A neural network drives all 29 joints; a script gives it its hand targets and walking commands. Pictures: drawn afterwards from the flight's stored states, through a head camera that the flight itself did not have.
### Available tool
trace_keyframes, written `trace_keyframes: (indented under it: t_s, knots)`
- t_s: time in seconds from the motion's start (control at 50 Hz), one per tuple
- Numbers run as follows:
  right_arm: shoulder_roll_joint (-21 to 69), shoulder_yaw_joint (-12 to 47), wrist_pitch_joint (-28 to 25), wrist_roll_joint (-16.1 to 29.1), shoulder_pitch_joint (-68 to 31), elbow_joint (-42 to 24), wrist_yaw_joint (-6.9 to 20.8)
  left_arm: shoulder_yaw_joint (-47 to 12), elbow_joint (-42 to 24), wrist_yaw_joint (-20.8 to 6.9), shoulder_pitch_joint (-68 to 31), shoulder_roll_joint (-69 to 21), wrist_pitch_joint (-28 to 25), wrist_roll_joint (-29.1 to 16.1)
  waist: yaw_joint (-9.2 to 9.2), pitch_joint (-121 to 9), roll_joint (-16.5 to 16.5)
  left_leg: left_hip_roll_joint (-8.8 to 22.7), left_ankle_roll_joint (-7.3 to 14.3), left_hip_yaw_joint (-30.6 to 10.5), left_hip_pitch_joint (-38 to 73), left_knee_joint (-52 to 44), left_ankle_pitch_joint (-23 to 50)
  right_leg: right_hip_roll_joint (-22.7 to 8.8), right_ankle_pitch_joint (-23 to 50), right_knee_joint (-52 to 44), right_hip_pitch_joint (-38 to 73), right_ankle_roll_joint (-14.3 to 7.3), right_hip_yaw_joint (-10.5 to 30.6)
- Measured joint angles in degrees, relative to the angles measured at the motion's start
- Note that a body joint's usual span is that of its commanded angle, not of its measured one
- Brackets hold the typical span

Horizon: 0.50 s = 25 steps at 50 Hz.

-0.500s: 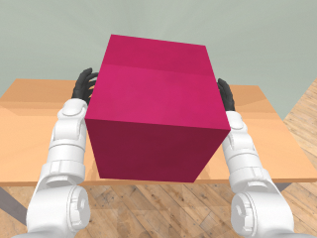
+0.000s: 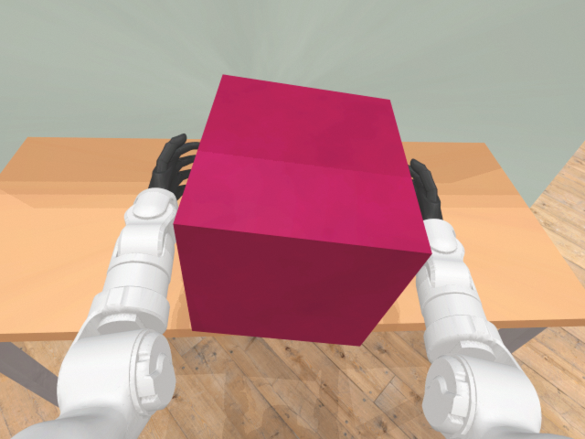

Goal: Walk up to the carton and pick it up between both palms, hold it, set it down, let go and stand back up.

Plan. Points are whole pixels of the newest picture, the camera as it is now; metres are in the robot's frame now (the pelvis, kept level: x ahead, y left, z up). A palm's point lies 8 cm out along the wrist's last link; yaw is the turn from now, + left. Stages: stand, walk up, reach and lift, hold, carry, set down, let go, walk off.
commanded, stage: set down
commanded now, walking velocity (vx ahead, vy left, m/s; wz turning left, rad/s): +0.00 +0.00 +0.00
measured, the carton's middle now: (292, 213) +0.44 +0.00 +0.06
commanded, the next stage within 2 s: none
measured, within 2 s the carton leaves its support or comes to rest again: rests again in 0.96 s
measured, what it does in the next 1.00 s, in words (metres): stands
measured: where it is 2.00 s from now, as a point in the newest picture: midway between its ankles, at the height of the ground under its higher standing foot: outside the picture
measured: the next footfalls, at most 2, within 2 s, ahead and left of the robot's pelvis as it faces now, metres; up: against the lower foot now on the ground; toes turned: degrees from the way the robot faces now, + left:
none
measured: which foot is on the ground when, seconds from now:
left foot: down 0.00-1.00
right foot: down 0.00-1.00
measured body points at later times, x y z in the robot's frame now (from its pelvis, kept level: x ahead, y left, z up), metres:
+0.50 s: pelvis +0.01 +0.00 +0.00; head +0.04 +0.01 +0.45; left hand +0.45 +0.18 +0.10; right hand +0.42 -0.19 +0.09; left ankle -0.01 +0.08 -0.75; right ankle -0.01 -0.11 -0.75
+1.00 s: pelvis +0.00 +0.00 +0.00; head +0.05 +0.01 +0.45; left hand +0.45 +0.18 +0.09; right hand +0.42 -0.19 +0.08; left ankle -0.01 +0.08 -0.75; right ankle -0.01 -0.11 -0.75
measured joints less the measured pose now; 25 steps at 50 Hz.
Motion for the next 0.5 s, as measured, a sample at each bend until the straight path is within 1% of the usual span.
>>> trace_keyframes:
  t_s: [0.2,0.28,0.5]
  knots:
    - [0.53,-3.37,-0.7,-3.05,-1.62,1.31,1.45,0.75,3.21,0.45,-1.49,0.28,-1.87,0.26,0.56,-1.2,0.02,0.1,0.07,0.54,-2.32,-0.16,0.36,-0.09,0.4,-0.11,-2.38,0.04,-0.1]
    - [0.9,-4.51,-0.84,-4.09,-1.91,1.52,1.77,1.09,4.06,0.32,-1.83,0.42,-2.31,0.44,0.48,-1.39,0.02,0.07,0.08,0.52,-2.8,-0.19,0.37,-0.19,0.29,-0.05,-2.83,0.06,-0.38]
    - [1.34,-5.53,-2.38,-4.92,-0.88,1.37,1.95,1.02,5.69,0.3,-1.67,0.27,-4.54,0.47,0.37,-1.85,0.67,0.24,0.07,0.85,-4.83,0.69,-0.2,-0.24,-0.15,0.54,-4.69,0.11,-0.77]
